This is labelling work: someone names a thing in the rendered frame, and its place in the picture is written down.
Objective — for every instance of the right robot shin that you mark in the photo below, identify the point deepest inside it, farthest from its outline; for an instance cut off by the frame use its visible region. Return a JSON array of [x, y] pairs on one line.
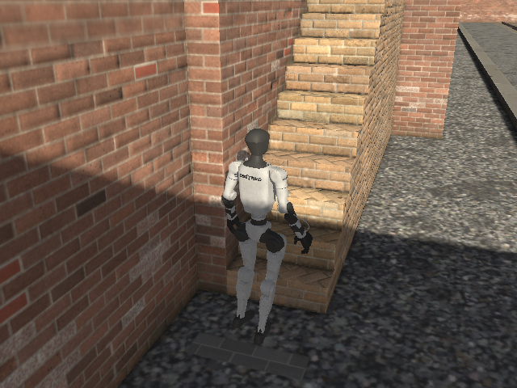
[[265, 305]]

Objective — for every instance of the robot head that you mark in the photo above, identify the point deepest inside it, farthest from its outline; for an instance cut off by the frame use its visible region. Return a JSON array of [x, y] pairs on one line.
[[257, 141]]

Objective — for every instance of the robot left hand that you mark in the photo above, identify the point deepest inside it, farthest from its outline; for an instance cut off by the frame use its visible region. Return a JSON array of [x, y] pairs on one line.
[[231, 223]]

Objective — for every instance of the left robot forearm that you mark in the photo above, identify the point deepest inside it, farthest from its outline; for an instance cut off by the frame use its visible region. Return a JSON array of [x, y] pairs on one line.
[[229, 208]]

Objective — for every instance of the left robot upper arm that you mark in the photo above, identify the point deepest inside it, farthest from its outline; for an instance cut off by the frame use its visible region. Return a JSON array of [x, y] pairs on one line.
[[231, 180]]

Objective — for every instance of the right robot forearm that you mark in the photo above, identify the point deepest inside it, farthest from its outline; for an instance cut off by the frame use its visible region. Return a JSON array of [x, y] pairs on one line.
[[293, 221]]

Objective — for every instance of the robot right hand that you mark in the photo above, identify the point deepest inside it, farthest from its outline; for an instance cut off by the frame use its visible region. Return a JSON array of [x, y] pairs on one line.
[[305, 241]]

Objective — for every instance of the right robot upper arm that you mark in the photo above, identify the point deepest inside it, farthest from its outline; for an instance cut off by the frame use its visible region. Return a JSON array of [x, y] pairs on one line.
[[279, 176]]

